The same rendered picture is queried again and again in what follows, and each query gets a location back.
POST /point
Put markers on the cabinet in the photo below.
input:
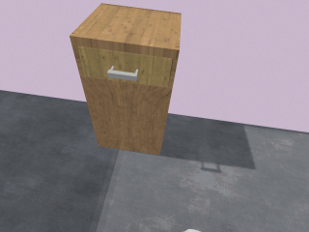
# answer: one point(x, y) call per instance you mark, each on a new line
point(125, 115)

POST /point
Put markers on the drawer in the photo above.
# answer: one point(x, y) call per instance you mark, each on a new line
point(152, 70)

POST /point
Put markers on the handle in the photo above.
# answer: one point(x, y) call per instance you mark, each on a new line
point(122, 75)

